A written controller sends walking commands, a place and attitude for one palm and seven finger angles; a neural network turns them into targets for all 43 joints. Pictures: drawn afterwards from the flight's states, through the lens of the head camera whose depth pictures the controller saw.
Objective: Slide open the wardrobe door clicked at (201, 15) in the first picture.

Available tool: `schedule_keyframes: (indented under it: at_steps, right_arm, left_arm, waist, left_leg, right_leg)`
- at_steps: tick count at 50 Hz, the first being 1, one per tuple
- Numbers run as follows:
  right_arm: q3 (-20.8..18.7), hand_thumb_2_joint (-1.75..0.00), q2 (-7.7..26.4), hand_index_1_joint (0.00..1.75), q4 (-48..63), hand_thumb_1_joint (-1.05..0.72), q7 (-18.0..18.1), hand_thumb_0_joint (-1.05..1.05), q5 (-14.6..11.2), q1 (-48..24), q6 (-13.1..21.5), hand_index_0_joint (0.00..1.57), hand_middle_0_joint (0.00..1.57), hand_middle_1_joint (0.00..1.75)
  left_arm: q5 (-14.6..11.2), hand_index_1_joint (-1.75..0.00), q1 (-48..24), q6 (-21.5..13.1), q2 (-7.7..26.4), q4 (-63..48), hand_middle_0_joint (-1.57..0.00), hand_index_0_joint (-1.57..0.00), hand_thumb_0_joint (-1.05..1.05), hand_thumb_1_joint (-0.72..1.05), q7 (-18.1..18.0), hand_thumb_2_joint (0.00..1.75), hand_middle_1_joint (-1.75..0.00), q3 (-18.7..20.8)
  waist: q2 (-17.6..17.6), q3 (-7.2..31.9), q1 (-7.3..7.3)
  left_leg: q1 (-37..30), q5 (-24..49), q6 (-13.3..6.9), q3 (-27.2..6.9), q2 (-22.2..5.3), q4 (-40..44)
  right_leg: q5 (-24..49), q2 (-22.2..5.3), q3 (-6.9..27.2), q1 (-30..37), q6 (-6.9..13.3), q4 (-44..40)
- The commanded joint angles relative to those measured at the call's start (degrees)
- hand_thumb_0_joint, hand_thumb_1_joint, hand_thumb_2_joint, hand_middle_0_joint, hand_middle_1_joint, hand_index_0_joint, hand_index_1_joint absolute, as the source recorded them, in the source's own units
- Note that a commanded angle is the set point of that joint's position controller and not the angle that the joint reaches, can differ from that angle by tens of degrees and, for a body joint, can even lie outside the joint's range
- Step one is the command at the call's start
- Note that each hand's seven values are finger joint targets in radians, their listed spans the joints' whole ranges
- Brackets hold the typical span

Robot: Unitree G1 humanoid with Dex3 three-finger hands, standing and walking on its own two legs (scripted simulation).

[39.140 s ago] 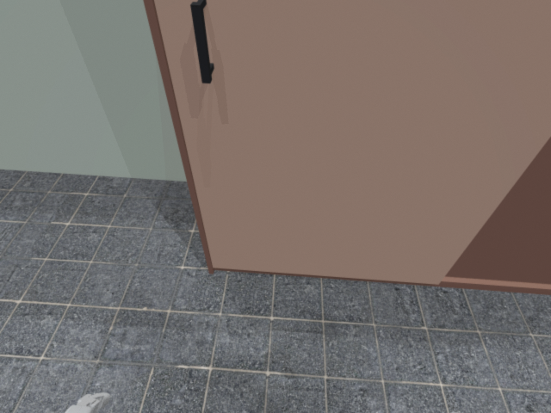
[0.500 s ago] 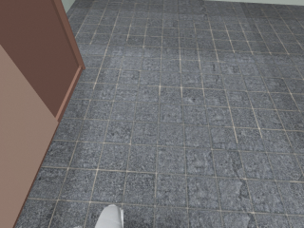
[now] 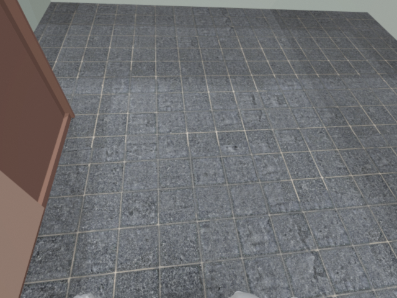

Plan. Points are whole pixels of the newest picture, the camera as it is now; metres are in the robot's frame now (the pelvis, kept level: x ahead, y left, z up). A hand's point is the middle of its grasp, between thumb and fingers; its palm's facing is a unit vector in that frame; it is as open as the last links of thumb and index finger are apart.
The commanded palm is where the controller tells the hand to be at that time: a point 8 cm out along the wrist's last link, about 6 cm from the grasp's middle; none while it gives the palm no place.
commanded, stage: turn to face it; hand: left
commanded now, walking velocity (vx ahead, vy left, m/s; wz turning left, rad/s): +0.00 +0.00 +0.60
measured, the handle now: out of the picture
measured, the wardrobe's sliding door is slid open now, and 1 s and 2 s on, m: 0.25 0.25 0.25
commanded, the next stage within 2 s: none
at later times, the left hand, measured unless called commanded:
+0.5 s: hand out of the picture +0.07 +0.24 -0.20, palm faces +0.25 -0.94 -0.22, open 7.4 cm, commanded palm none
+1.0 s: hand out of the picture -0.02 +0.18 -0.16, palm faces +0.56 -0.78 -0.27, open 7.4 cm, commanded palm none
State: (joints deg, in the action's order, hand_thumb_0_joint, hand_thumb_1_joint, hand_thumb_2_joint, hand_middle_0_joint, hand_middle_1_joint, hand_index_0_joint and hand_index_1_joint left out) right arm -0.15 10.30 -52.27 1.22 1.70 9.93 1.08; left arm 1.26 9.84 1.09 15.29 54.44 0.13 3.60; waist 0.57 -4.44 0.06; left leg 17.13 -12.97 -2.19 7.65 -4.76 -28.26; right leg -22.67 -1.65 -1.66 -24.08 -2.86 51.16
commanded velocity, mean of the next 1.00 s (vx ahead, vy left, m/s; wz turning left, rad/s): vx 0.00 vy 0.00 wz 0.60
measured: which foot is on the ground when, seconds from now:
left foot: down 0.00-0.16, up 0.18-0.38, down 0.40-0.80, up 0.82-1.00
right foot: up 0.00-0.10, down 0.12-0.40, up 0.42-0.78, down 0.80-1.00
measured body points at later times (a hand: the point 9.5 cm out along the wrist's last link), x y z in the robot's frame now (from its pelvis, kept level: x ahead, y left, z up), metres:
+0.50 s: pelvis +0.03 +0.03 -0.02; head +0.07 +0.06 +0.42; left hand +0.05 +0.29 -0.18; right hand +0.11 -0.22 -0.16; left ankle +0.03 +0.12 -0.74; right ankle +0.01 -0.13 -0.68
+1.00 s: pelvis +0.04 -0.02 +0.00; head +0.09 -0.01 +0.44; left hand -0.05 +0.22 -0.14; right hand +0.27 -0.19 -0.15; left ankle -0.05 +0.08 -0.67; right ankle +0.10 -0.12 -0.74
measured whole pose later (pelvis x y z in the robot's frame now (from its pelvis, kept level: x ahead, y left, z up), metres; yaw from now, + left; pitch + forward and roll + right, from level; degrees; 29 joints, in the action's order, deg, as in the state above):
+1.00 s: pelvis +0.04 -0.02 +0.00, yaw +36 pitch +1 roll +1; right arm -5.4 15.9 -52.3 -1.7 1.1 8.4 -4.9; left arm 1.4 11.9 1.0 10.6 52.8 -1.6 1.7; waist -1.2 -4.9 1.2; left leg 29.1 -23.5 3.3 0.7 -0.2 -61.7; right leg -16.2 -5.5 -7.8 -13.8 -0.2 29.2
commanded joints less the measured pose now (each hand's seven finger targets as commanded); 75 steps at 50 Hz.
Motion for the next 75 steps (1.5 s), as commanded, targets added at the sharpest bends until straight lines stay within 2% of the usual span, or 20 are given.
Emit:
schedule_keyframes:
  at_steps: [1, 4, 8, 10, 18, 20, 23, 26, 37, 38, 40, 42, 45, 53, 56, 57, 58, 59, 65, 75]
  right_arm:
    - [-2.7, -0.90, 9.9, 0.30, -0.9, -0.90, 0.1, 0.00, -0.4, 5.7, 0.0, 0.20, 0.20, 0.30]
    - [-3.1, -0.90, 10.0, 0.30, -1.9, -0.90, -0.2, 0.00, -0.8, 5.6, -0.9, 0.20, 0.20, 0.30]
    - [-2.9, -0.90, 5.9, 0.30, -1.5, -0.90, -1.5, 0.00, -1.0, 7.7, -2.0, 0.20, 0.20, 0.30]
    - [-3.6, -0.90, 5.8, 0.30, -2.1, -0.90, -1.2, 0.00, -0.8, 7.2, -3.1, 0.20, 0.20, 0.30]
    - [-4.2, -0.90, 5.7, 0.30, -2.5, -0.90, -2.4, 0.00, -0.5, 13.2, -3.3, 0.20, 0.20, 0.30]
    - [-6.6, -0.90, 15.6, 0.30, -2.2, -0.90, -1.4, 0.00, 0.1, 18.6, -2.5, 0.20, 0.20, 0.30]
    - [-6.5, -0.90, 14.2, 0.30, -0.8, -0.90, -0.3, 0.00, 0.3, 13.7, -2.2, 0.20, 0.20, 0.30]
    - [-6.0, -0.90, 13.3, 0.30, 0.5, -0.90, 0.0, 0.00, 0.3, 8.7, -1.9, 0.20, 0.20, 0.30]
    - [-7.1, -0.90, 14.6, 0.30, 3.8, -0.90, -1.0, 0.00, -0.1, -0.4, -3.9, 0.20, 0.20, 0.30]
    - [-6.9, -0.90, 13.2, 0.30, 4.5, -0.90, -1.3, 0.00, -0.6, -1.5, -4.0, 0.20, 0.20, 0.30]
    - [-6.8, -0.90, 10.4, 0.30, 6.0, -0.90, -1.6, 0.00, -0.6, -3.0, -4.2, 0.20, 0.20, 0.30]
    - [-6.9, -0.90, 10.8, 0.30, 4.1, -0.90, -2.6, 0.00, 0.1, 0.5, -4.9, 0.20, 0.20, 0.30]
    - [-6.1, -0.90, 9.8, 0.30, 2.9, -0.90, -2.9, 0.00, -0.3, 0.8, -5.2, 0.20, 0.20, 0.30]
    - [-4.2, -0.90, 7.0, 0.30, 5.5, -0.90, -3.1, 0.00, -1.2, -6.6, -4.0, 0.20, 0.20, 0.30]
    - [-4.5, -0.90, 8.2, 0.30, 4.1, -0.90, -2.9, 0.00, -1.1, -1.2, -3.3, 0.20, 0.20, 0.30]
    - [-5.2, -0.90, 10.8, 0.30, 3.1, -0.90, -2.9, 0.00, -0.9, 2.8, -2.8, 0.20, 0.20, 0.30]
    - [-6.8, -0.90, 17.2, 0.30, 2.8, -0.90, -2.5, 0.00, -0.5, 5.2, -2.4, 0.20, 0.20, 0.30]
    - [-7.6, -0.90, 20.3, 0.30, 1.4, -0.90, -1.8, 0.00, -0.7, 9.3, -3.0, 0.20, 0.20, 0.30]
    - [-5.9, -0.90, 14.2, 0.30, 2.6, -0.90, -0.2, 0.00, -0.5, 1.6, -2.3, 0.20, 0.20, 0.30]
    - [-6.6, -0.90, 14.8, 0.30, 2.4, -0.90, -0.7, 0.00, 0.1, 1.7, -3.2, 0.20, 0.20, 0.30]
  left_arm:
    - [-0.3, -0.30, 3.2, -1.3, -1.2, -1.0, -0.20, -0.20, 0.00, 0.90, -0.5, 0.90, -0.30, -1.7]
    - [-0.4, -0.30, 2.3, -1.4, 1.5, -1.0, -0.20, -0.20, 0.00, 0.90, -1.0, 0.90, -0.30, -1.0]
    - [0.1, -0.30, 3.1, -1.6, 8.6, -0.9, -0.20, -0.20, 0.00, 0.90, -2.0, 0.90, -0.30, 0.4]
    - [0.4, -0.30, 1.2, -1.7, 7.3, -1.6, -0.20, -0.20, 0.00, 0.90, -2.5, 0.90, -0.30, 0.8]
    - [-0.3, -0.30, -3.1, -0.8, 6.5, -3.6, -0.20, -0.20, 0.00, 0.90, -2.2, 0.90, -0.30, 1.5]
    - [-1.0, -0.30, -3.4, 0.3, 1.0, -6.9, -0.20, -0.20, 0.00, 0.90, -2.0, 0.90, -0.30, 0.5]
    - [-0.2, -0.30, -8.7, 0.7, 1.3, -7.2, -0.20, -0.20, 0.00, 0.90, -1.6, 0.90, -0.30, 0.9]
    - [-0.4, -0.30, -6.2, 0.4, 1.0, -5.4, -0.20, -0.20, 0.00, 0.90, -1.1, 0.90, -0.30, 0.8]
    - [-0.6, -0.30, 3.1, 0.1, 2.9, -3.9, -0.20, -0.20, 0.00, 0.90, -1.7, 0.90, -0.30, 0.9]
    - [-0.2, -0.30, 6.0, -0.5, 5.3, -3.5, -0.20, -0.20, 0.00, 0.90, -1.9, 0.90, -0.30, 1.3]
    - [0.5, -0.30, 4.9, -0.8, 11.9, -5.2, -0.20, -0.20, 0.00, 0.90, -2.5, 0.90, -0.30, 2.0]
    - [0.1, -0.30, -3.3, -1.1, 7.7, -7.2, -0.20, -0.20, 0.00, 0.90, -2.4, 0.90, -0.30, 1.0]
    - [-0.2, -0.30, -2.7, -1.9, 4.9, -7.2, -0.20, -0.20, 0.00, 0.90, -2.5, 0.90, -0.30, 0.3]
    - [0.6, -0.30, 6.8, -1.7, 10.0, -4.3, -0.20, -0.20, 0.00, 0.90, -2.3, 0.90, -0.30, 2.0]
    - [0.1, -0.30, 4.5, -1.4, 10.7, -4.5, -0.20, -0.20, 0.00, 0.90, -1.9, 0.90, -0.30, 2.5]
    - [-0.3, -0.30, 3.9, -1.2, 9.6, -4.9, -0.20, -0.20, 0.00, 0.90, -1.8, 0.90, -0.30, 2.3]
    - [-0.7, -0.30, 4.1, -0.8, 5.9, -6.6, -0.20, -0.20, 0.00, 0.90, -1.3, 0.90, -0.30, 1.7]
    - [-0.4, -0.30, -0.7, -0.1, 4.0, -8.6, -0.20, -0.20, 0.00, 0.90, -1.6, 0.90, -0.30, 0.5]
    - [-0.3, -0.30, -1.0, 1.0, 4.3, -5.0, -0.20, -0.20, 0.00, 0.90, -1.0, 0.90, -0.30, 1.1]
    - [-0.9, -0.30, -3.9, 0.4, 3.0, -7.0, -0.20, -0.20, 0.00, 0.90, -1.3, 0.90, -0.30, 0.4]
  waist:
    - [-10.0, 10.8, 0.56]
    - [-7.0, 9.5, -0.91]
    - [8.4, 7.6, -0.97]
    - [16.0, 6.3, -1.65]
    - [3.1, 3.9, 3.45]
    - [-24.8, 6.9, 5.92]
    - [-12.0, 6.8, 4.78]
    - [-7.0, 7.4, 2.87]
    - [-9.1, 6.8, -1.01]
    - [-3.6, 7.3, -2.54]
    - [17.1, 2.4, -3.24]
    - [8.6, 1.6, 1.90]
    - [10.8, 3.8, 2.33]
    - [12.3, 6.9, -3.01]
    - [10.9, 8.7, -0.03]
    - [4.3, 11.1, 2.32]
    - [-13.6, 12.9, 3.64]
    - [-18.5, 12.2, 5.99]
    - [-8.6, 8.3, 1.19]
    - [-10.0, 6.2, 1.31]
  left_leg:
    - [-8.0, 32.3, -6.1, -11.6, -10.1, 6.7]
    - [-3.6, 23.6, -3.5, -14.7, -8.0, 5.1]
    - [8.4, -8.8, 3.4, -3.8, 3.7, -9.9]
    - [12.4, -19.1, 3.8, -3.7, 2.4, -24.6]
    - [-3.9, 4.1, 3.8, -0.6, 2.3, -2.9]
    - [-10.6, 34.5, -8.0, -32.6, -17.8, 8.3]
    - [-5.3, 9.1, -8.4, -31.3, -14.8, 10.2]
    - [-7.0, 14.0, -7.5, -25.2, -10.7, 8.5]
    - [5.5, 3.6, -5.4, -27.0, -4.9, 5.9]
    - [10.8, -1.9, -2.7, -24.6, -1.2, 1.5]
    - [21.2, -20.3, 4.0, -10.9, 9.5, -28.4]
    - [16.6, -13.2, 3.5, -12.2, 6.2, -40.3]
    - [15.9, -9.2, 5.4, -9.2, 3.8, -41.7]
    - [8.7, -14.4, 5.5, -2.1, 3.8, -14.8]
    - [-2.5, -3.0, 4.4, -0.5, 4.7, -1.3]
    - [-11.7, 6.9, 3.3, -3.7, 2.2, 4.7]
    - [-22.5, 26.0, -2.4, -22.3, -12.6, 6.3]
    - [-22.5, 47.2, -9.1, -30.1, -19.8, 5.7]
    - [-14.1, 32.8, -6.2, -18.3, -9.0, 5.9]
    - [-5.7, 25.0, -7.3, -26.6, -7.0, 5.3]
  right_leg:
    - [4.9, 0.8, -2.0, 9.1, 0.2, -15.0]
    - [12.5, -0.1, -1.8, 15.9, 0.3, -25.7]
    - [28.4, -20.9, 8.3, 21.0, 9.6, -28.2]
    - [39.0, -22.2, 6.6, 21.3, 13.3, -28.6]
    - [23.2, -16.1, -8.3, 8.8, 3.5, -13.9]
    - [-18.4, -3.5, -7.3, -7.8, -2.7, 10.1]
    - [-8.1, -4.8, 1.8, -10.5, -0.6, 18.9]
    - [-3.2, -3.3, 2.2, -8.7, -1.1, 12.0]
    - [5.3, 1.8, -0.2, 13.6, 0.0, -19.4]
    - [6.8, -1.1, 2.6, 20.3, 0.8, -28.5]
    - [-3.9, -26.2, 29.0, 13.7, 10.8, -42.6]
    - [0.7, -19.1, 16.8, 6.3, 10.5, -39.3]
    - [21.3, -15.0, 5.7, 11.3, 9.3, -32.9]
    - [40.8, -19.3, 0.3, 22.5, 9.9, -24.4]
    - [36.7, -18.2, -4.3, 17.6, 5.7, -18.2]
    - [30.4, -16.8, -7.1, 11.7, 2.8, -10.5]
    - [2.0, -8.8, -9.3, -4.4, -1.8, 2.4]
    - [-16.5, -5.2, -4.0, -11.7, -2.8, 10.8]
    - [-0.4, -4.4, 1.8, -9.9, -3.0, 16.7]
    - [-1.1, 0.7, 0.3, 3.3, -2.1, -8.4]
